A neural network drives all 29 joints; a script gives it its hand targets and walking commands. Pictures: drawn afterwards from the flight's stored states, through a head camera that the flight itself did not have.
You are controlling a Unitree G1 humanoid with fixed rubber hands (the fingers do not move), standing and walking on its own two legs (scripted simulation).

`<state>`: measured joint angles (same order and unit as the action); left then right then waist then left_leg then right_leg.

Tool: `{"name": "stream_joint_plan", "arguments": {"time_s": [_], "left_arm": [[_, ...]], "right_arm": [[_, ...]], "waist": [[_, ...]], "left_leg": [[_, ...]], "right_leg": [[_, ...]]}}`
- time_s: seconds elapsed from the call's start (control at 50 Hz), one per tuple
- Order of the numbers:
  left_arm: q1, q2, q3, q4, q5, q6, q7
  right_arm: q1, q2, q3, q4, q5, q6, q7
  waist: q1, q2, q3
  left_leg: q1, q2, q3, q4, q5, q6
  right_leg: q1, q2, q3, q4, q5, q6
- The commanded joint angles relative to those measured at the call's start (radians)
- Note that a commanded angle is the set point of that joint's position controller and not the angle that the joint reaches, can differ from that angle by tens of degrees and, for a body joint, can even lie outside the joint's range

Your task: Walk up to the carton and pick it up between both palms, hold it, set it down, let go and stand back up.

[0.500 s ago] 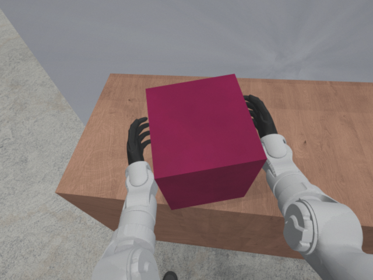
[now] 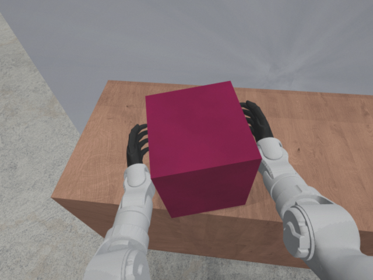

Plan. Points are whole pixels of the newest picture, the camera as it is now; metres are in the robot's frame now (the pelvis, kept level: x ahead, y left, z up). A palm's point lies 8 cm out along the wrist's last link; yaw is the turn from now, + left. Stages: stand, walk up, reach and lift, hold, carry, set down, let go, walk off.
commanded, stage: reach and lift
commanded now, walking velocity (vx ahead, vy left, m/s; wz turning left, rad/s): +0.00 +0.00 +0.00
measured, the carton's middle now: (198, 154) +0.40 +0.05 -0.01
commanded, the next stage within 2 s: none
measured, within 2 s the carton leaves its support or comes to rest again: neither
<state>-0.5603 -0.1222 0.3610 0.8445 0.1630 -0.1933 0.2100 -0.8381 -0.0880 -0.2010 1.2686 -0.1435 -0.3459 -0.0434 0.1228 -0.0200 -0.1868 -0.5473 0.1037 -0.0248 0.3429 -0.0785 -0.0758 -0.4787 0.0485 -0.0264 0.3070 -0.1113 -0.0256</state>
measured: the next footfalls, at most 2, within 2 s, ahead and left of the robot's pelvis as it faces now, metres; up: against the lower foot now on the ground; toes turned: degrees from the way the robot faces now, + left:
none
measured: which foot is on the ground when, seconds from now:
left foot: down 0.00-1.00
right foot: down 0.00-1.00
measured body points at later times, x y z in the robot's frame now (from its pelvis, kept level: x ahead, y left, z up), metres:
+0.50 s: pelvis +0.00 +0.01 +0.01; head -0.02 +0.03 +0.46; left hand +0.37 +0.19 +0.12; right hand +0.42 -0.10 +0.14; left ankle +0.03 +0.17 -0.74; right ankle +0.00 -0.10 -0.74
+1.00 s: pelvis -0.01 +0.03 +0.01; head -0.05 +0.07 +0.45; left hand +0.37 +0.20 +0.15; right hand +0.39 -0.09 +0.16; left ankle +0.03 +0.17 -0.74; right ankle +0.00 -0.10 -0.74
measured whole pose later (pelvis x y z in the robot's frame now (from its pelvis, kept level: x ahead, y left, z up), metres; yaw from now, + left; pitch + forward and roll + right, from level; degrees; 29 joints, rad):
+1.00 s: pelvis -0.01 +0.03 +0.01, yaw +3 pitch -6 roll -1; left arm -0.57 -0.04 0.24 0.36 0.25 0.49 0.08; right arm -0.68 0.01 -0.15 0.72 0.07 0.19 -0.15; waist -0.06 -0.09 -0.01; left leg -0.11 0.03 -0.04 0.34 -0.12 -0.04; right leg -0.02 -0.02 -0.05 0.30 -0.17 0.02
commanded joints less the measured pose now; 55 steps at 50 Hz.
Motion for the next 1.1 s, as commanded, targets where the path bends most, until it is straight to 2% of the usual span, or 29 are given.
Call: {"name": "stream_joint_plan", "arguments": {"time_s": [0.0, 0.1, 0.16, 0.22, 0.26, 0.28, 0.3, 0.32, 0.34, 0.36, 0.44, 0.48, 0.54, 0.56, 0.6, 0.7, 0.72, 0.74, 0.78, 0.82, 0.86, 0.88, 0.9, 0.92, 0.94, 0.96, 1.04, 1.06, 1.08], "left_arm": [[-0.752, -0.594, -0.501, -0.245, -0.017, -0.054, -0.113], [-0.729, -0.577, -0.518, -0.308, -0.05, 0.018, -0.13], [-0.796, -0.582, -0.57, -0.405, -0.046, 0.098, -0.131], [-0.741, -0.609, -0.609, -0.437, -0.069, 0.195, -0.139], [-0.795, -0.57, -0.597, -0.495, -0.058, 0.244, -0.158], [-0.758, -0.581, -0.562, -0.507, -0.021, 0.271, -0.157], [-0.796, -0.561, -0.564, -0.474, -0.015, 0.296, -0.166], [-0.785, -0.573, -0.556, -0.51, 0.007, 0.314, -0.158], [-0.737, -0.569, -0.545, -0.537, 0.01, 0.327, -0.163], [-0.822, -0.615, -0.596, -0.572, -0.016, 0.34, -0.164], [-0.71, -0.628, -0.582, -0.582, -0.011, 0.399, -0.177], [-0.701, -0.548, -0.499, -0.54, 0.031, 0.428, -0.191], [-0.735, -0.53, -0.485, -0.557, 0.051, 0.479, -0.217], [-0.716, -0.533, -0.469, -0.523, 0.032, 0.493, -0.23], [-0.721, -0.506, -0.434, -0.512, 0.056, 0.511, -0.255], [-0.717, -0.525, -0.558, -0.587, -0.033, 0.513, -0.272], [-0.752, -0.539, -0.575, -0.671, -0.026, 0.5, -0.261], [-0.703, -0.518, -0.577, -0.639, -0.031, 0.5, -0.265], [-0.719, -0.5, -0.537, -0.624, 0.001, 0.527, -0.266], [-0.744, -0.505, -0.592, -0.627, 0.007, 0.551, -0.274], [-0.717, -0.479, -0.572, -0.627, -0.003, 0.589, -0.292], [-0.747, -0.509, -0.627, -0.669, -0.036, 0.594, -0.297], [-0.775, -0.55, -0.675, -0.67, -0.044, 0.595, -0.291], [-0.731, -0.529, -0.613, -0.592, -0.024, 0.622, -0.296], [-0.746, -0.57, -0.651, -0.643, -0.027, 0.628, -0.284], [-0.801, -0.569, -0.659, -0.656, -0.046, 0.618, -0.283], [-0.836, -0.587, -0.648, -0.703, -0.057, 0.622, -0.256], [-0.794, -0.584, -0.629, -0.622, -0.065, 0.636, -0.26], [-0.836, -0.547, -0.6, -0.651, -0.025, 0.628, -0.261]], "right_arm": [[-0.614, 0.63, 0.319, -0.266, 0.021, -0.075, 0.101], [-0.56, 0.662, 0.421, -0.415, 0.135, 0.037, 0.06], [-0.523, 0.637, 0.402, -0.399, 0.156, 0.135, 0.059], [-0.539, 0.629, 0.439, -0.517, 0.211, 0.214, 0.058], [-0.499, 0.652, 0.439, -0.518, 0.223, 0.265, 0.054], [-0.554, 0.629, 0.459, -0.542, 0.241, 0.27, 0.067], [-0.536, 0.631, 0.411, -0.507, 0.212, 0.304, 0.056], [-0.571, 0.623, 0.414, -0.518, 0.225, 0.311, 0.07], [-0.524, 0.649, 0.441, -0.538, 0.222, 0.318, 0.071], [-0.569, 0.634, 0.399, -0.552, 0.207, 0.302, 0.075], [-0.667, 0.666, 0.47, -0.731, 0.258, 0.305, 0.066], [-0.634, 0.646, 0.437, -0.682, 0.233, 0.342, 0.062], [-0.605, 0.606, 0.37, -0.621, 0.219, 0.369, 0.072], [-0.691, 0.602, 0.369, -0.693, 0.212, 0.361, 0.072], [-0.632, 0.591, 0.305, -0.615, 0.19, 0.368, 0.067], [-0.662, 0.697, 0.421, -0.827, 0.198, 0.368, 0.022], [-0.653, 0.695, 0.456, -0.833, 0.204, 0.358, 0.022], [-0.623, 0.721, 0.479, -0.862, 0.209, 0.377, 0.004], [-0.661, 0.663, 0.469, -0.841, 0.224, 0.395, 0.014], [-0.593, 0.642, 0.417, -0.76, 0.212, 0.426, 0.003], [-0.519, 0.635, 0.385, -0.71, 0.223, 0.46, -0.009], [-0.573, 0.631, 0.408, -0.825, 0.241, 0.445, -0.011], [-0.587, 0.603, 0.38, -0.771, 0.234, 0.45, -0.009], [-0.6, 0.588, 0.382, -0.774, 0.253, 0.465, -0.007], [-0.681, 0.595, 0.409, -0.86, 0.265, 0.451, 0.003], [-0.677, 0.605, 0.384, -0.825, 0.254, 0.451, 0.004], [-0.692, 0.642, 0.429, -0.858, 0.279, 0.46, 0.025], [-0.708, 0.615, 0.404, -0.857, 0.268, 0.465, 0.021], [-0.687, 0.63, 0.404, -0.812, 0.266, 0.475, 0.023]], "waist": [[-0.028, 0.006, -0.845], [-0.034, -0.006, -0.602], [-0.101, 0.052, -0.497], [-0.094, 0.037, -0.46], [-0.121, 0.053, -0.386], [-0.084, 0.031, -0.365], [-0.132, 0.028, -0.305], [-0.09, 0.063, -0.323], [-0.084, 0.027, -0.369], [-0.113, 0.086, -0.44], [-0.076, 0.043, -0.498], [-0.077, 0.003, -0.324], [-0.105, 0.025, -0.245], [-0.099, -0.035, -0.271], [-0.126, -0.049, -0.18], [-0.139, -0.03, -0.422], [-0.123, 0.018, -0.483], [-0.137, -0.006, -0.451], [-0.113, 0.01, -0.38], [-0.182, 0.072, -0.272], [-0.211, 0.053, -0.154], [-0.217, 0.062, -0.24], [-0.264, 0.124, -0.27], [-0.244, 0.1, -0.176], [-0.228, 0.118, -0.223], [-0.235, 0.115, -0.254], [-0.178, 0.111, -0.312], [-0.204, 0.081, -0.272], [-0.187, 0.078, -0.282]], "left_leg": [[0.425, -0.098, 0.086, 0.089, 0.412, -0.003], [0.498, -0.117, 0.083, 0.106, 0.419, -0.005], [0.533, -0.114, 0.044, 0.066, 0.325, -0.018], [0.575, -0.116, 0.034, 0.034, 0.272, -0.014], [0.557, -0.131, 0.042, 0.043, 0.272, -0.011], [0.548, -0.132, 0.045, 0.029, 0.277, -0.002], [0.535, -0.132, 0.033, 0.001, 0.194, -0.007], [0.543, -0.125, 0.034, 0.0, 0.213, -0.012], [0.553, -0.134, 0.042, 0.0, 0.241, -0.005], [0.57, -0.135, 0.045, 0.016, 0.269, -0.023], [0.606, -0.136, 0.041, 0.032, 0.364, -0.005], [0.552, -0.148, 0.049, -0.012, 0.229, 0.017], [0.573, -0.137, 0.051, -0.042, 0.15, 0.021], [0.547, -0.139, 0.055, -0.045, 0.107, 0.036], [0.542, -0.142, 0.075, -0.077, 0.034, 0.048], [0.591, -0.171, 0.081, -0.014, 0.181, 0.03], [0.588, -0.171, 0.079, -0.006, 0.213, 0.026], [0.617, -0.177, 0.074, 0.008, 0.223, 0.024], [0.581, -0.167, 0.064, -0.018, 0.166, 0.039], [0.605, -0.161, 0.046, -0.027, 0.101, 0.026], [0.614, -0.151, 0.049, -0.045, 0.082, 0.023], [0.639, -0.146, 0.046, -0.033, 0.102, 0.01], [0.675, -0.138, 0.032, -0.022, 0.121, -0.022], [0.651, -0.142, 0.035, -0.034, 0.075, -0.004], [0.65, -0.138, 0.022, -0.03, 0.106, -0.01], [0.669, -0.13, 0.025, -0.022, 0.098, -0.013], [0.705, -0.126, 0.022, -0.021, 0.13, -0.011], [0.67, -0.125, 0.021, -0.028, 0.097, -0.009], [0.677, -0.135, 0.025, -0.036, 0.085, 0.0]], "right_leg": [[0.388, 0.022, -0.052, 0.054, 0.46, 0.036], [0.385, 0.02, -0.027, 0.016, 0.403, 0.034], [0.346, 0.016, -0.038, -0.022, 0.239, 0.028], [0.346, 0.02, -0.034, -0.043, 0.16, 0.025], [0.392, -0.008, -0.017, -0.041, 0.207, 0.036], [0.408, -0.001, -0.016, -0.034, 0.203, 0.036], [0.378, -0.011, -0.021, -0.053, 0.134, 0.049], [0.37, 0.002, -0.025, -0.041, 0.111, 0.04], [0.424, 0.008, -0.024, -0.043, 0.154, 0.044], [0.399, 0.007, -0.04, -0.02, 0.182, 0.04], [0.454, 0.016, -0.031, -0.005, 0.328, 0.055], [0.474, -0.003, -0.018, -0.034, 0.236, 0.062], [0.432, 0.005, -0.034, -0.046, 0.124, 0.063], [0.436, 0.005, -0.035, -0.055, 0.098, 0.064], [0.44, -0.008, -0.028, -0.068, 0.043, 0.077], [0.564, -0.015, -0.028, -0.019, 0.3, 0.091], [0.565, -0.016, -0.026, 0.002, 0.338, 0.097], [0.593, -0.017, -0.021, -0.008, 0.37, 0.103], [0.549, -0.013, -0.025, -0.008, 0.293, 0.099], [0.482, -0.004, -0.037, -0.037, 0.13, 0.081], [0.442, -0.008, -0.044, -0.065, 0.089, 0.087], [0.469, -0.003, -0.048, -0.05, 0.105, 0.085], [0.44, 0.0, -0.053, -0.05, 0.101, 0.077], [0.421, 0.003, -0.053, -0.06, 0.057, 0.077], [0.419, 0.011, -0.064, -0.05, 0.05, 0.07], [0.397, 0.004, -0.058, -0.054, 0.032, 0.065], [0.393, 0.017, -0.061, -0.041, 0.038, 0.064], [0.395, 0.014, -0.057, -0.058, 0.023, 0.067], [0.407, 0.019, -0.064, -0.057, 0.018, 0.07]]}}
